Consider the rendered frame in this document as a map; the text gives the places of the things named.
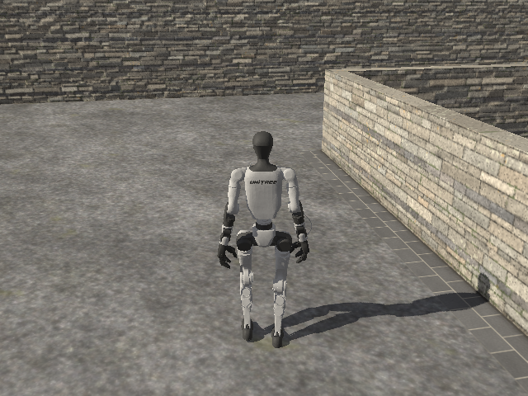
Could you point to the left robot forearm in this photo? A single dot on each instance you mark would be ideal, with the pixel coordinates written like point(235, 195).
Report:
point(227, 227)

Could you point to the robot right upper arm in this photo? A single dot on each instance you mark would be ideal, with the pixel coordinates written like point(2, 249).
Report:
point(292, 188)

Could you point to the robot left hand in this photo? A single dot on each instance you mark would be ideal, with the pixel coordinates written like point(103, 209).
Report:
point(222, 257)

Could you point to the robot right hand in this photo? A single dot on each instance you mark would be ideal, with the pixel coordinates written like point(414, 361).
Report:
point(303, 251)

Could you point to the robot left upper arm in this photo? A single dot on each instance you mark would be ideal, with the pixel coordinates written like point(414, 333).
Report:
point(237, 176)

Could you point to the robot head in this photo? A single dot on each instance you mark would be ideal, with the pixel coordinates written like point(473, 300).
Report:
point(262, 144)

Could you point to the right robot thigh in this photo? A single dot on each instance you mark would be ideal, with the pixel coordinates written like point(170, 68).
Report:
point(282, 253)

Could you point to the right robot forearm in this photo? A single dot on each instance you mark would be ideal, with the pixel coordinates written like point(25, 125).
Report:
point(300, 224)

